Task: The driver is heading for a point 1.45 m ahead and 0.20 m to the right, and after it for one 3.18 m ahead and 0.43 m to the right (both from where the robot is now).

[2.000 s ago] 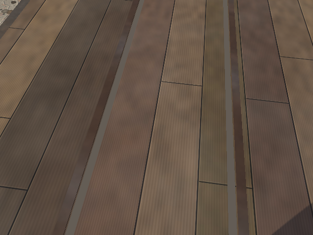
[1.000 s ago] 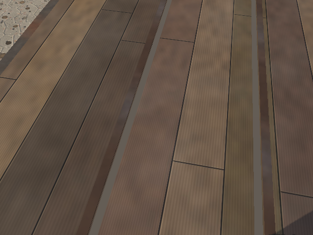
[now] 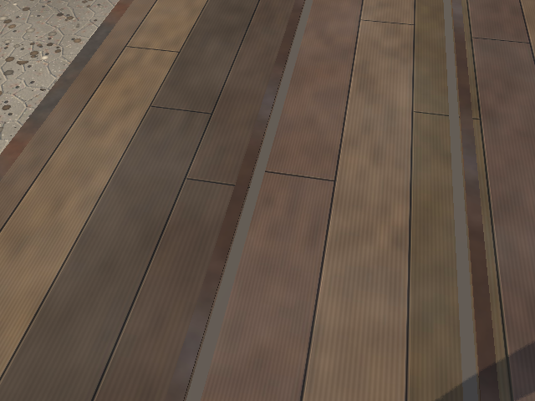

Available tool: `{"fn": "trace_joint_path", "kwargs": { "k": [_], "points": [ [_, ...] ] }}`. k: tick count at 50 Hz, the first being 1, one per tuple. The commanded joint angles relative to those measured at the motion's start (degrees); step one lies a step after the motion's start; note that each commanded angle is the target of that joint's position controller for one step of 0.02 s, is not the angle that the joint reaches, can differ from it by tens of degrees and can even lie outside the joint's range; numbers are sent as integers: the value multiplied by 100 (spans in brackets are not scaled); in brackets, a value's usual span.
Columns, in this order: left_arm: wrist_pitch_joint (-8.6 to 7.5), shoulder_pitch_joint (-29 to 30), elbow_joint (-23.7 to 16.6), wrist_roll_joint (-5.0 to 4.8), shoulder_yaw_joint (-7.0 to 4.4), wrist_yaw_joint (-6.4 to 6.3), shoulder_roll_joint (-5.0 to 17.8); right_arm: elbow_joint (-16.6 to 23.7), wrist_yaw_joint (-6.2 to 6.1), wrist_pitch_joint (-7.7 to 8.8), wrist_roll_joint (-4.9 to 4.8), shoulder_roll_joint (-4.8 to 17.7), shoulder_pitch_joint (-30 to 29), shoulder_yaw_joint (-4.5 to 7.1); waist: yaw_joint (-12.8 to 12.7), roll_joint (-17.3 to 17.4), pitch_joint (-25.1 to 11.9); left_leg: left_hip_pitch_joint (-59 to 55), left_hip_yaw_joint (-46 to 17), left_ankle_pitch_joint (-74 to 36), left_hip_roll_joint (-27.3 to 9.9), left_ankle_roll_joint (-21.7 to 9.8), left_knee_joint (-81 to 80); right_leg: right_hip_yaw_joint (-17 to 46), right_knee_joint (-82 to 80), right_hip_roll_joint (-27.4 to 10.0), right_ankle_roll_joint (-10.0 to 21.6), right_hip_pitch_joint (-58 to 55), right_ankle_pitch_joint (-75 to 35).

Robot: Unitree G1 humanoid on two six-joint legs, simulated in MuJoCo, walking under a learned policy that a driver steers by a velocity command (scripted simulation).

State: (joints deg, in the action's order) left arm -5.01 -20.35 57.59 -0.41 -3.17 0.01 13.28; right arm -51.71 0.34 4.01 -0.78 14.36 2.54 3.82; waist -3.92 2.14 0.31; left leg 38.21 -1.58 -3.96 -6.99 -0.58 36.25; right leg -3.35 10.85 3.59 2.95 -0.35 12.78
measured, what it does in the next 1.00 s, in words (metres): walks ahead: left foot, then right foot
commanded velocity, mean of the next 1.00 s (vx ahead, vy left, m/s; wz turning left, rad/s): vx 0.50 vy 0.00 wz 0.00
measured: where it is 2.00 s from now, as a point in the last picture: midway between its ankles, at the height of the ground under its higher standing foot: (307, 199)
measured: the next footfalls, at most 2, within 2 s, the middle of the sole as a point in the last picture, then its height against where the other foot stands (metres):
left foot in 0.14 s outside the picture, level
right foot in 0.70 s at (334, 366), level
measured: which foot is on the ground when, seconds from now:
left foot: up 0.00-0.12, down 0.14-0.70, up 0.72-1.00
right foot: down 0.00-0.14, up 0.16-0.68, down 0.70-1.00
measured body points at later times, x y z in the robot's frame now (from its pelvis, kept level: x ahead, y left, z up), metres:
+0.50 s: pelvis +0.28 +0.06 +0.00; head +0.30 +0.07 +0.45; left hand +0.45 +0.32 -0.11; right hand +0.28 -0.20 -0.13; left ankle +0.23 +0.15 -0.75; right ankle +0.46 -0.12 -0.68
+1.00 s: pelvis +0.57 +0.00 +0.00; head +0.59 -0.01 +0.45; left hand +0.58 +0.26 -0.13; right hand +0.71 -0.27 -0.12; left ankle +0.69 +0.18 -0.67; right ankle +0.55 -0.08 -0.75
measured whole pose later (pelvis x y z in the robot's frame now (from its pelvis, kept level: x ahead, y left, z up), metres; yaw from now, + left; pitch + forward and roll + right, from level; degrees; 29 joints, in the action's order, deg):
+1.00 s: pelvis +0.57 +0.00 +0.00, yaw +0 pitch +1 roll -1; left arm -5.2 -18.4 57.1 0.2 -3.3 0.7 13.1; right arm -52.9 -0.6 4.0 -0.6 15.6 6.7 4.4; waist -2.8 2.1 0.3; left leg 38.4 -2.1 6.9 -8.1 -0.9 51.9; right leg -3.6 14.3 3.8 4.1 6.4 9.2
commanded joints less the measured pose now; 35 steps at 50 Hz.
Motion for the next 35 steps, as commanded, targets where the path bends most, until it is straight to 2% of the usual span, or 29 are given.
{"fn": "trace_joint_path", "kwargs": {
  "k": [1,3,5,6,7,8,9,10,11,12,13,14,16,19,21,25,28,30,32,33,34,35],
  "points": [
    [12,-286,-70,-41,-195,-42,935,511,96,100,-38,277,-801,-11,-57,-532,487,61,134,9,156,-60,-431,669,-243,-1667,819,31,-1434],
    [70,-301,-15,-60,-233,-67,999,603,165,141,-51,363,-865,-6,22,-592,483,10,121,396,203,-193,-614,723,9,-1859,751,-327,-1758],
    [122,-130,-39,-67,-269,-86,1095,536,193,174,-55,566,-456,70,315,-734,219,-716,278,796,408,-356,-736,678,493,-1891,623,-468,-2857],
    [152,18,-72,-77,-263,-90,1084,353,181,181,-34,728,170,168,673,-748,-154,-1616,461,793,611,-480,-847,502,1197,-1712,509,-370,-3761],
    [169,47,-128,-45,-197,-93,919,31,140,177,-5,1031,1197,318,1077,-595,-802,-3110,353,652,537,-675,-730,269,2411,-1385,333,216,-3754],
    [116,-408,-251,40,-52,-62,475,-136,95,166,111,1564,2093,448,1070,388,-1743,-5390,-1638,927,-881,-1363,-687,-15,4593,-747,-14,2200,-1816],
    [-23,-661,-187,30,76,-16,111,-218,127,140,51,1503,2309,396,970,1366,-2305,-6256,-3815,1833,-1587,-1854,-1635,571,5889,13,-163,3586,2034],
    [-130,-133,-264,-135,-83,16,717,-182,125,158,-4,1071,2035,260,1043,914,-1727,-5851,-3514,2417,-1378,-1577,-1842,1028,6480,-338,-36,4228,2000],
    [-190,338,-419,-221,-121,15,879,-53,111,173,-8,886,1491,197,926,643,-990,-5007,-2730,2183,-1220,-1359,-1971,840,6430,-645,58,4456,1443],
    [-194,570,-444,-177,-142,-28,871,33,116,181,53,728,1059,141,760,228,-582,-4143,-2144,1733,-1024,-1261,-2157,714,6145,-909,67,4225,903],
    [-141,576,-432,-116,-183,-60,808,63,133,200,120,565,814,92,558,196,-314,-3465,-1695,1335,-826,-1190,-2349,716,5821,-1093,60,3893,564],
    [-61,434,-397,-97,-185,-66,684,44,150,214,159,453,737,56,396,300,-281,-3092,-1434,1179,-697,-1155,-2519,748,5638,-1198,57,3543,369],
    [55,344,-370,-82,-176,-80,487,-36,135,235,122,512,853,64,295,287,-171,-2788,-1087,928,-605,-1224,-2773,689,5292,-1259,-9,3413,199],
    [102,915,-576,-8,-208,-101,545,-162,23,238,114,748,1177,110,374,103,83,-2898,-810,475,-607,-1273,-2970,664,4463,-1297,-187,3986,-563],
    [82,1248,-683,12,-203,-71,495,-222,-36,205,99,752,1350,98,446,100,135,-3037,-565,253,-512,-1180,-2988,622,3833,-1252,-252,4122,-1186],
    [36,2019,-892,-25,-123,20,359,-354,-81,174,44,780,1721,85,690,115,313,-3183,-180,307,-355,-1032,-3039,374,2662,-1016,-253,3873,-1979],
    [7,2487,-1062,-61,-71,110,356,-517,-89,105,17,813,2049,101,842,92,474,-3739,-158,242,-534,-1044,-2877,329,2190,-912,-205,4006,-1844],
    [-32,2696,-1187,-78,-52,186,391,-601,-107,37,3,855,2166,132,853,114,535,-4154,-197,-15,-725,-1024,-2648,339,1983,-871,-108,4095,-1524],
    [-68,2579,-1217,-91,-79,242,518,-619,-130,-18,-13,924,2102,172,689,208,434,-4423,-211,-646,-857,-932,-2336,291,1826,-772,39,3793,-1101],
    [-80,2298,-1160,-86,-131,246,643,-591,-137,-39,-15,982,1988,191,505,305,243,-4455,-164,-1468,-838,-865,-2028,175,1790,-620,129,3295,-902],
    [-87,1713,-999,-64,-224,234,808,-556,-140,-67,-29,996,1839,194,162,355,-120,-4372,-15,-2435,-694,-764,-1376,-9,1696,-410,254,2414,-903],
    [-82,702,-677,-39,-371,195,1098,-502,-139,-86,-10,854,1779,136,-265,241,-743,-3850,208,-2535,-373,-592,-218,37,1768,-417,443,952,-1083]
  ]
}}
